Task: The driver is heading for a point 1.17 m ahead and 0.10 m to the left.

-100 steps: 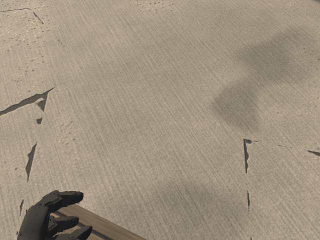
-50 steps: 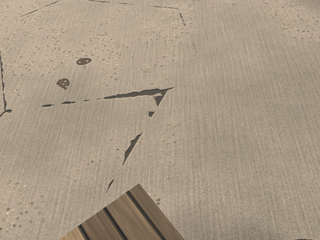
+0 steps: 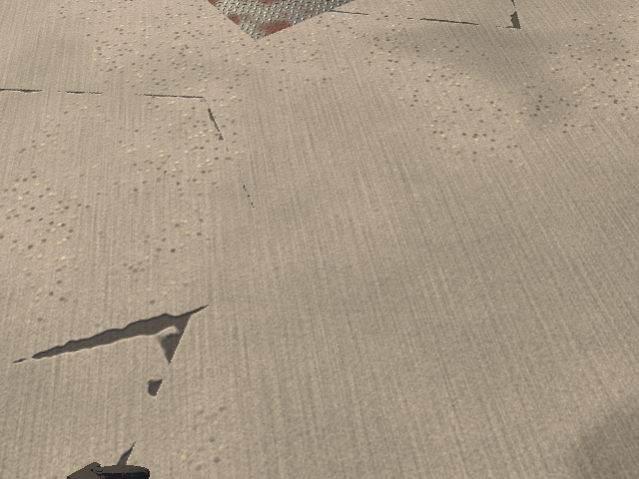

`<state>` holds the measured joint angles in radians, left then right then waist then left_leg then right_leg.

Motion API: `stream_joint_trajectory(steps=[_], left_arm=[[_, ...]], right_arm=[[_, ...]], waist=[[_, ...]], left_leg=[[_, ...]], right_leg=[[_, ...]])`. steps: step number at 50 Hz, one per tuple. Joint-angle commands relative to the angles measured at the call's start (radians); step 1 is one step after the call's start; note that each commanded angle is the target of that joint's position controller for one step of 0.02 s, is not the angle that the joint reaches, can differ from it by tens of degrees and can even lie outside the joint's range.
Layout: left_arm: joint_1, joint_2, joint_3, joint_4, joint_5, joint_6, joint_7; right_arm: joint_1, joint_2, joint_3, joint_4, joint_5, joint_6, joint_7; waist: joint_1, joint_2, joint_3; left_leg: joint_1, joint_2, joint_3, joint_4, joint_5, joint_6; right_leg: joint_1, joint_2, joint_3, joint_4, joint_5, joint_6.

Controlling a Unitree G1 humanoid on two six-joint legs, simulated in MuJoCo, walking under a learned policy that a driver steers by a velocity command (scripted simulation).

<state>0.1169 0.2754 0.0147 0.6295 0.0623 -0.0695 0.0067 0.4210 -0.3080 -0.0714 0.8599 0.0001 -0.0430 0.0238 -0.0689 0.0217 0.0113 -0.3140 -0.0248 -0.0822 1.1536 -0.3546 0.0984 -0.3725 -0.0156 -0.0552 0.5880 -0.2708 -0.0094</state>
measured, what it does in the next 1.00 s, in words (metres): walks ahead: left foot, then right foot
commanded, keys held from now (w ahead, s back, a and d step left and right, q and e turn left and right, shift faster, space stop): w+q+shift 0.28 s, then w+shift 0.10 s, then w+e+shift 0.62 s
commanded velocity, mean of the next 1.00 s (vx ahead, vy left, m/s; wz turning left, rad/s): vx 0.99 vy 0.00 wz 0.06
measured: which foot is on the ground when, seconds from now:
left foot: up 0.00-0.32, down 0.34-0.80, up 0.82-1.00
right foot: down 0.00-0.32, up 0.34-0.80, down 0.82-1.00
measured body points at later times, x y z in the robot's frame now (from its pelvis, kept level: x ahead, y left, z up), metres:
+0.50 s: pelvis +0.42 +0.09 -0.01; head +0.45 +0.09 +0.44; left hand +0.42 +0.35 -0.13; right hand +0.60 -0.14 -0.14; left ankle +0.44 +0.10 -0.73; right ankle +0.39 -0.09 -0.61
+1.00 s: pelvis +0.89 +0.17 +0.00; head +0.90 +0.18 +0.45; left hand +0.85 +0.46 -0.14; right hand +1.10 -0.05 -0.07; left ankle +0.92 +0.36 -0.63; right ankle +0.88 +0.15 -0.73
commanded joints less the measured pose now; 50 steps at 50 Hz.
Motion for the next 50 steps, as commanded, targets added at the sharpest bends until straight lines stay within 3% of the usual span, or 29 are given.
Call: stream_joint_trajectory(steps=[1,4,8,9,12,14,15,16,17,18,19,20,21,22,23,25,28,32,36,38,39,40,41,42,43,44,45,47,50], left_arm=[[0.192,0.107,0.045,0.030,-0.011,-0.008,0.011],[0.236,0.070,0.038,0.088,-0.038,-0.038,-0.005],[0.212,0.052,0.036,0.131,-0.033,-0.055,-0.005],[0.219,0.097,0.042,0.133,-0.032,-0.063,-0.004],[0.272,0.135,0.050,0.170,-0.032,-0.057,0.006],[0.303,0.205,0.063,0.162,-0.034,-0.040,0.020],[0.290,0.253,0.073,0.157,-0.026,-0.020,0.024],[0.254,0.275,0.079,0.145,-0.019,-0.001,0.026],[0.242,0.251,0.075,0.148,-0.012,0.005,0.020],[0.267,0.085,0.036,0.133,0.003,0.001,-0.003],[0.313,0.098,0.028,0.026,-0.047,-0.016,-0.007],[0.197,0.166,0.034,0.030,-0.046,-0.033,-0.003],[0.196,0.154,0.029,0.045,-0.061,-0.037,-0.001],[0.192,0.133,0.021,0.077,-0.050,-0.030,0.000],[0.225,0.113,0.016,0.095,-0.041,-0.012,-0.005],[0.264,0.074,0.011,0.135,-0.036,0.035,-0.027],[0.110,0.055,0.012,0.098,-0.057,0.050,-0.043],[-0.013,0.030,0.002,0.080,-0.070,0.033,-0.061],[-0.068,0.045,-0.006,0.068,-0.055,0.017,-0.075],[0.053,0.095,0.009,0.115,-0.055,0.030,-0.075],[0.186,0.133,0.022,0.141,-0.040,0.031,-0.073],[0.426,0.192,0.052,0.209,-0.039,0.034,-0.061],[0.612,0.232,0.084,0.260,-0.051,0.036,-0.042],[0.554,0.273,0.092,0.282,-0.051,0.047,-0.025],[0.444,0.297,0.100,0.232,-0.041,0.051,-0.019],[0.388,0.228,0.096,0.197,-0.045,0.054,-0.012],[0.328,0.181,0.085,0.200,-0.048,0.056,-0.011],[0.266,0.153,0.071,0.189,-0.051,0.033,-0.009],[0.234,0.184,0.078,0.171,-0.056,-0.008,-0.015]], right_arm=[[-0.115,-0.042,-0.001,-0.125,-0.030,0.011,0.027],[-0.219,-0.011,0.012,-0.171,-0.034,0.044,0.052],[-0.352,-0.025,0.025,-0.225,-0.023,0.046,0.070],[-0.395,-0.008,0.040,-0.270,-0.026,0.044,0.080],[-0.487,-0.023,0.049,-0.281,-0.026,0.037,0.087],[-0.396,-0.046,0.043,-0.247,-0.017,0.035,0.076],[-0.271,-0.072,0.035,-0.220,-0.028,0.026,0.065],[-0.058,-0.116,0.011,-0.157,-0.029,0.021,0.048],[0.125,-0.170,-0.023,-0.087,-0.032,0.024,0.020],[0.057,-0.251,-0.042,-0.074,-0.028,0.033,-0.007],[-0.009,-0.342,-0.063,-0.133,-0.039,0.045,-0.010],[-0.015,-0.277,-0.059,-0.145,-0.037,0.047,-0.016],[-0.059,-0.233,-0.048,-0.130,-0.035,0.036,-0.024],[-0.105,-0.177,-0.033,-0.117,-0.039,0.019,-0.023],[-0.113,-0.137,-0.016,-0.116,-0.044,-0.008,-0.024],[-0.125,-0.083,0.002,-0.084,-0.028,-0.045,-0.023],[-0.058,-0.080,0.004,-0.047,-0.022,-0.081,-0.006],[-0.040,-0.061,0.023,-0.032,-0.012,-0.098,-0.007],[0.027,-0.093,0.032,-0.001,-0.017,-0.102,-0.044],[0.004,-0.148,0.020,-0.020,-0.027,-0.082,-0.080],[-0.030,-0.179,0.010,-0.033,-0.038,-0.064,-0.091],[-0.111,-0.200,0.001,-0.055,-0.053,-0.047,-0.096],[-0.209,-0.204,-0.008,-0.068,-0.044,-0.037,-0.084],[-0.223,0.003,0.048,-0.135,-0.061,-0.062,-0.056],[-0.168,0.002,0.067,-0.212,-0.024,-0.084,-0.044],[-0.228,-0.061,0.072,-0.225,-0.041,-0.106,-0.032],[-0.228,-0.082,0.070,-0.222,-0.050,-0.111,-0.022],[-0.221,-0.070,0.079,-0.218,-0.084,-0.069,-0.020],[-0.320,-0.051,0.097,-0.284,-0.079,-0.024,-0.009]], waist=[[0.106,-0.137,0.001],[0.087,-0.130,0.085],[0.059,-0.084,0.116],[0.042,-0.116,0.142],[0.061,-0.038,0.151],[0.013,-0.090,0.048],[-0.065,-0.120,-0.011],[-0.168,-0.143,-0.122],[-0.235,-0.103,-0.209],[-0.102,0.147,-0.152],[-0.028,0.282,-0.363],[-0.072,0.049,-0.298],[-0.017,-0.026,-0.138],[0.031,-0.136,-0.048],[0.070,-0.149,-0.007],[0.118,-0.120,0.028],[0.074,-0.051,0.138],[0.038,-0.022,0.108],[0.045,0.037,0.068],[0.117,0.081,-0.031],[0.192,0.101,-0.056],[0.322,0.104,-0.134],[0.436,0.003,-0.167],[0.270,-0.265,-0.134],[0.195,-0.240,-0.284],[0.194,-0.055,-0.169],[0.121,0.057,-0.033],[0.036,0.116,0.088],[0.023,0.051,0.141]], left_leg=[[-0.447,0.119,0.006,0.123,0.070,-0.007],[-0.514,0.152,0.022,0.111,0.140,-0.017],[-0.505,0.111,0.106,-0.019,0.307,-0.010],[-0.455,0.143,0.116,-0.141,0.343,0.003],[-0.302,0.042,0.270,-0.350,0.373,0.057],[-0.178,-0.049,0.317,-0.356,0.294,0.089],[-0.051,-0.079,0.290,-0.393,0.219,0.113],[0.195,-0.096,0.226,-0.419,0.185,0.145],[0.473,-0.084,0.144,-0.481,0.169,0.160],[0.583,0.105,-0.094,-0.461,0.099,0.161],[0.798,0.305,-0.668,-0.723,-0.038,0.333],[0.724,0.306,-0.677,-0.861,-0.119,0.279],[0.542,0.304,-0.570,-0.893,-0.072,0.245],[0.359,0.264,-0.447,-0.909,-0.001,0.197],[0.217,0.253,-0.356,-0.896,0.198,0.180],[0.067,0.193,-0.212,-0.987,0.103,0.128],[0.063,0.145,-0.025,-1.055,0.338,0.032],[0.175,0.067,0.202,-1.080,0.741,-0.061],[0.380,0.133,0.266,-1.019,1.293,-0.111],[0.476,0.166,0.292,-0.802,1.696,-0.133],[0.430,0.202,0.278,-0.593,1.712,-0.142],[0.318,0.214,0.255,-0.297,1.666,-0.141],[0.140,0.086,0.283,0.200,1.071,-0.129],[-0.390,-0.071,0.181,0.578,-0.202,-0.134],[-0.589,-0.061,-0.003,0.642,-0.182,-0.127],[-0.609,-0.001,-0.056,0.504,-0.050,-0.095],[-0.561,0.046,-0.039,0.381,0.026,-0.082],[-0.438,0.103,-0.016,0.242,0.022,-0.114],[-0.271,0.144,0.062,-0.087,0.113,-0.165]], right_leg=[[0.341,-0.304,0.367,-0.394,-0.256,-0.094],[0.302,-0.274,0.162,-0.437,-0.008,-0.066],[0.285,-0.171,-0.118,-0.480,0.294,-0.035],[0.240,-0.220,-0.133,-0.498,0.353,-0.040],[0.318,-0.183,-0.238,-0.466,0.818,-0.014],[0.436,-0.209,-0.251,-0.267,1.372,-0.002],[0.444,-0.237,-0.232,-0.084,1.460,-0.015],[0.382,-0.262,-0.200,0.149,1.410,-0.035],[0.220,-0.220,-0.198,0.452,1.099,-0.031],[-0.084,-0.062,-0.167,0.830,-0.147,-0.025],[-0.372,0.042,0.023,1.074,-0.238,0.000],[-0.440,-0.019,0.109,1.048,-0.089,-0.019],[-0.428,-0.056,0.089,0.983,-0.027,-0.028],[-0.350,-0.099,0.095,0.900,-0.006,-0.034],[-0.256,-0.119,0.122,0.853,0.000,-0.037],[-0.179,-0.148,0.157,0.755,-0.001,-0.024],[-0.296,-0.127,0.144,0.557,0.147,-0.031],[-0.266,-0.044,-0.008,0.286,0.399,-0.074],[-0.172,0.044,-0.132,0.077,0.464,-0.124],[-0.054,0.143,-0.170,0.094,0.335,-0.138],[0.074,0.152,-0.148,0.068,0.260,-0.167],[0.304,0.140,-0.075,0.055,0.215,-0.216],[0.491,0.067,0.036,-0.034,0.224,-0.289],[0.738,-0.066,0.270,0.145,0.320,-0.365],[0.824,-0.211,0.720,-0.105,-0.014,-0.509],[0.668,-0.232,0.820,-0.319,-0.254,-0.463],[0.459,-0.212,0.760,-0.389,-0.298,-0.408],[0.164,-0.103,0.610,-0.419,-0.163,-0.351],[-0.118,0.002,0.452,-0.487,-0.011,-0.342]])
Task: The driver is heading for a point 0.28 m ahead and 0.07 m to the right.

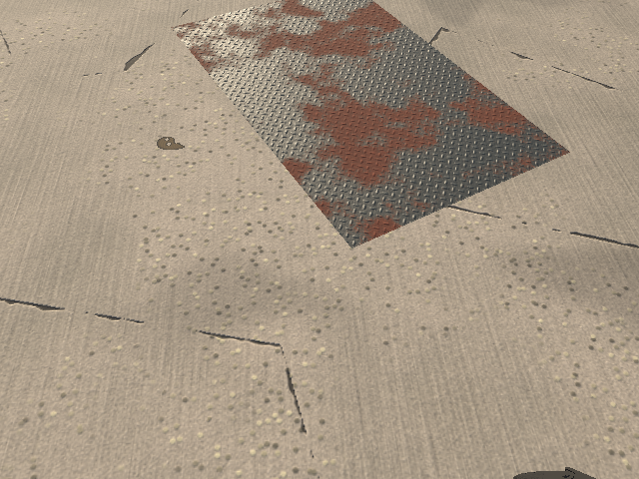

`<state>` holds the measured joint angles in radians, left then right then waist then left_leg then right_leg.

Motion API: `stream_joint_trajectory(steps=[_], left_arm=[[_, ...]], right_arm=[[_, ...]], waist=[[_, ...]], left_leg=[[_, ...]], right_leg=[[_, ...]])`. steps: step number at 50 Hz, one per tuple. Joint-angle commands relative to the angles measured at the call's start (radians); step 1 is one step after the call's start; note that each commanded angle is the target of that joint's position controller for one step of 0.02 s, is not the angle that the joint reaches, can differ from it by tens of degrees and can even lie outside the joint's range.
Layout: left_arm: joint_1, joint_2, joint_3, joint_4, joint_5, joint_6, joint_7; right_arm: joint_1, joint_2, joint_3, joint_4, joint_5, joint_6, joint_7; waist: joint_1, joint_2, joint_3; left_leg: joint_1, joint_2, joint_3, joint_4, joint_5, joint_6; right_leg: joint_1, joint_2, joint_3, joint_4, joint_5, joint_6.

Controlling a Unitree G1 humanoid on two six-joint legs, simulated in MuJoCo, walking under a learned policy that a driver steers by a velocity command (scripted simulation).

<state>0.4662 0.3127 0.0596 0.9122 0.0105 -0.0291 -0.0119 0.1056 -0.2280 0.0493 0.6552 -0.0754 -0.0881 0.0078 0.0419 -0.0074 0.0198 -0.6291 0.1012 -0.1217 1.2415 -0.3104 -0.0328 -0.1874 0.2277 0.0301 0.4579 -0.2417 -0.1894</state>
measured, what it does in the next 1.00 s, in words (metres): walks ahead: left foot, then right foot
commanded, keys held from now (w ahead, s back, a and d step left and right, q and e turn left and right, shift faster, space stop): w+e+shift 0.06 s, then shift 0.94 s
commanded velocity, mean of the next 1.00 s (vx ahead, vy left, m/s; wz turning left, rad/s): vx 0.29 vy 0.00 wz -0.26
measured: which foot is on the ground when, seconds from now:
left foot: up 0.00-0.20, down 0.22-1.00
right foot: down 0.00-0.22, up 0.24-0.56, down 0.58-1.00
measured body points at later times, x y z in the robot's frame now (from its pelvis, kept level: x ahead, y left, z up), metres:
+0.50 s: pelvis +0.36 +0.06 +0.01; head +0.41 +0.04 +0.46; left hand +0.63 +0.25 -0.07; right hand +0.35 -0.23 -0.11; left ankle +0.41 +0.18 -0.73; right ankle +0.44 -0.09 -0.69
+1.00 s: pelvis +0.46 +0.02 +0.00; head +0.48 +0.02 +0.45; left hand +0.68 +0.22 -0.11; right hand +0.48 -0.25 -0.13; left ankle +0.44 +0.17 -0.73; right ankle +0.48 -0.09 -0.73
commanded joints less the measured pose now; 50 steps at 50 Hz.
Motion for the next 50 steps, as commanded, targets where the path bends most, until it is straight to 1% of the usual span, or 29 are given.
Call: stream_joint_trajectory(steps=[1,3,4,7,8,9,10,11,12,13,14,15,16,17,19,20,22,24,28,29,30,31,32,33,35,37,38,43,50], left_arm=[[-0.106,0.152,0.038,-0.114,-0.003,-0.056,0.003],[-0.066,0.154,0.048,-0.106,-0.017,-0.059,-0.003],[-0.045,0.162,0.052,-0.098,-0.023,-0.056,-0.005],[0.077,0.139,0.050,-0.046,-0.025,-0.047,0.004],[0.084,0.151,0.052,-0.040,-0.018,-0.047,0.015],[0.055,0.177,0.057,-0.045,-0.009,-0.049,0.023],[-0.014,0.089,0.031,-0.069,-0.048,-0.034,0.030],[-0.094,0.048,0.008,-0.121,-0.006,-0.030,0.033],[0.090,-0.051,-0.020,-0.139,-0.006,-0.042,0.025],[0.147,0.049,-0.015,-0.136,-0.043,-0.041,0.015],[0.005,0.118,0.001,-0.157,-0.061,-0.026,0.019],[-0.115,0.124,0.003,-0.185,-0.050,-0.013,0.028],[-0.192,0.115,0.005,-0.207,-0.039,-0.004,0.034],[-0.198,0.081,-0.001,-0.225,-0.031,0.001,0.029],[-0.144,0.006,-0.021,-0.235,-0.031,0.008,0.026],[-0.164,-0.013,-0.029,-0.241,-0.022,0.003,0.029],[-0.159,-0.012,-0.037,-0.233,-0.017,-0.007,0.017],[-0.212,0.010,-0.031,-0.234,-0.016,-0.007,0.005],[-0.280,0.057,-0.007,-0.252,0.008,0.000,0.006],[-0.285,0.076,0.001,-0.256,0.013,0.001,0.012],[-0.300,0.141,0.013,-0.277,0.023,0.002,0.022],[-0.323,0.105,-0.002,-0.290,0.035,0.012,0.028],[-0.324,0.030,-0.019,-0.283,0.026,0.019,0.023],[-0.343,0.019,-0.022,-0.272,0.015,0.023,0.017],[-0.435,0.043,-0.016,-0.282,0.004,0.029,0.009],[-0.453,0.041,-0.010,-0.283,-0.001,0.030,0.008],[-0.431,0.035,-0.010,-0.275,0.001,0.027,0.007],[-0.386,0.014,-0.004,-0.235,-0.004,0.008,0.021],[-0.386,0.003,0.009,-0.184,-0.007,0.026,0.025]], right_arm=[[-0.062,-0.124,-0.019,-0.102,0.011,0.020,0.013],[-0.148,-0.097,-0.010,-0.129,0.036,0.016,0.018],[-0.134,-0.088,-0.009,-0.119,0.040,0.012,0.016],[-0.161,-0.092,-0.014,-0.123,0.022,-0.012,0.001],[-0.115,-0.115,-0.025,-0.109,0.016,-0.019,-0.010],[-0.014,-0.155,-0.043,-0.083,0.018,-0.029,-0.020],[0.092,-0.223,-0.095,-0.092,0.090,-0.059,-0.027],[0.313,-0.262,-0.099,-0.025,0.082,-0.059,-0.031],[0.350,-0.275,-0.094,-0.005,0.024,-0.060,-0.015],[0.336,-0.273,-0.116,-0.008,0.047,-0.048,-0.005],[0.254,-0.210,-0.118,-0.036,0.053,-0.032,-0.012],[0.175,-0.154,-0.101,-0.027,0.064,-0.024,-0.014],[0.155,-0.132,-0.089,-0.011,0.078,-0.019,-0.015],[0.150,-0.143,-0.089,0.009,0.075,-0.020,-0.014],[0.077,-0.142,-0.094,0.030,0.073,-0.021,-0.007],[0.065,-0.156,-0.101,0.039,0.062,-0.023,-0.006],[0.024,-0.192,-0.116,0.053,0.079,-0.014,-0.008],[0.057,-0.204,-0.123,0.076,0.092,-0.006,-0.011],[0.076,-0.199,-0.119,0.113,0.100,-0.002,-0.009],[0.103,-0.173,-0.111,0.129,0.093,-0.001,-0.008],[0.173,-0.135,-0.098,0.135,0.067,-0.005,-0.005],[0.296,-0.083,-0.078,0.155,0.062,-0.001,-0.005],[0.255,-0.108,-0.080,0.154,0.069,0.021,-0.012],[0.223,-0.131,-0.087,0.143,0.073,0.041,-0.017],[0.227,-0.129,-0.088,0.162,0.060,0.074,-0.028],[0.209,-0.156,-0.090,0.167,0.050,0.088,-0.027],[0.194,-0.171,-0.095,0.175,0.055,0.085,-0.028],[0.177,-0.135,-0.092,0.193,0.068,0.060,-0.038],[0.162,-0.120,-0.097,0.225,0.070,0.083,-0.044]], waist=[[-0.066,0.047,0.138],[-0.004,0.009,0.111],[0.012,0.009,0.085],[0.086,-0.023,0.024],[0.070,-0.053,-0.021],[0.009,-0.084,-0.079],[-0.128,-0.080,-0.189],[-0.215,-0.016,-0.363],[-0.102,0.346,-0.517],[-0.119,0.301,-0.622],[-0.150,0.194,-0.511],[-0.138,0.069,-0.328],[-0.122,0.013,-0.207],[-0.087,0.024,-0.122],[-0.004,0.075,-0.077],[-0.006,0.061,-0.080],[0.003,0.128,-0.131],[-0.013,0.119,-0.165],[-0.004,0.098,-0.125],[-0.008,0.079,-0.106],[-0.047,-0.050,-0.130],[-0.091,-0.187,-0.228],[-0.059,-0.184,-0.234],[-0.066,-0.168,-0.207],[-0.106,-0.122,-0.156],[-0.093,-0.074,-0.072],[-0.073,-0.026,-0.040],[-0.064,0.000,-0.129],[-0.065,0.001,-0.091]], left_leg=[[0.095,0.020,0.115,-0.296,0.156,-0.043],[0.177,-0.010,0.135,-0.503,0.361,-0.036],[0.191,-0.040,0.155,-0.568,0.436,-0.023],[0.215,-0.123,0.185,-0.740,0.484,0.029],[0.273,-0.161,0.182,-0.778,0.466,0.043],[0.373,-0.169,0.160,-0.798,0.466,0.057],[0.598,-0.084,0.063,-0.850,0.629,0.075],[0.878,0.089,-0.029,-0.689,0.898,0.111],[1.190,0.386,-0.417,-0.616,1.352,0.310],[1.229,0.441,-0.564,-0.662,1.073,0.397],[1.122,0.355,-0.441,-0.728,0.841,0.364],[0.927,0.276,-0.301,-0.772,0.797,0.313],[0.761,0.233,-0.249,-0.826,0.766,0.294],[0.610,0.200,-0.187,-0.876,0.828,0.279],[0.437,0.160,-0.080,-0.944,0.811,0.268],[0.360,0.137,-0.023,-0.970,0.887,0.274],[0.346,0.108,0.070,-0.952,0.916,0.269],[0.379,0.102,0.085,-0.942,0.780,0.239],[0.338,0.081,0.085,-0.847,0.482,0.167],[0.322,0.044,0.096,-0.793,0.371,0.131],[0.266,-0.029,0.146,-0.681,0.164,0.067],[0.233,-0.072,0.156,-0.584,-0.123,0.013],[0.238,-0.059,0.118,-0.552,-0.202,-0.008],[0.243,-0.052,0.112,-0.568,-0.190,-0.011],[0.366,-0.044,0.112,-0.710,-0.004,-0.004],[0.371,-0.041,0.114,-0.776,0.046,0.012],[0.348,-0.046,0.124,-0.767,0.027,0.023],[0.388,-0.039,0.120,-0.748,0.202,0.017],[0.393,-0.046,0.122,-0.754,0.177,0.025]], right_leg=[[-0.334,-0.223,0.345,-0.354,0.040,-0.147],[-0.283,-0.188,0.306,-0.326,0.208,-0.089],[-0.207,-0.186,0.280,-0.286,0.388,-0.066],[0.053,-0.193,0.256,-0.125,0.770,0.016],[0.120,-0.198,0.272,-0.048,0.868,0.048],[0.156,-0.209,0.282,0.084,0.930,0.078],[0.094,-0.213,0.316,0.303,0.770,0.134],[-0.046,-0.165,0.225,0.595,0.306,0.175],[-0.354,-0.016,0.218,0.981,-0.455,0.220],[-0.477,-0.098,0.272,1.136,-0.386,0.240],[-0.536,-0.169,0.209,1.102,-0.321,0.251],[-0.561,-0.210,0.131,1.027,-0.272,0.256],[-0.564,-0.226,0.103,0.981,-0.267,0.257],[-0.498,-0.239,0.093,0.924,-0.270,0.248],[-0.392,-0.273,0.075,0.704,-0.255,0.238],[-0.323,-0.272,0.047,0.588,-0.185,0.237],[-0.201,-0.262,0.023,0.353,0.013,0.240],[-0.136,-0.245,0.021,0.245,0.164,0.228],[-0.002,-0.221,0.009,0.065,0.291,0.161],[0.031,-0.241,0.027,0.021,0.354,0.136],[0.117,-0.378,0.150,0.025,0.744,0.086],[0.189,-0.529,0.296,0.021,0.822,-0.048],[0.148,-0.518,0.336,-0.012,0.650,-0.084],[0.102,-0.484,0.328,-0.032,0.481,-0.062],[-0.056,-0.416,0.260,-0.052,0.214,0.021],[-0.122,-0.323,0.161,-0.040,0.000,0.097],[-0.115,-0.298,0.138,-0.024,0.019,0.113],[0.013,-0.290,0.102,0.102,0.465,0.092],[-0.002,-0.278,0.089,0.096,0.399,0.096]])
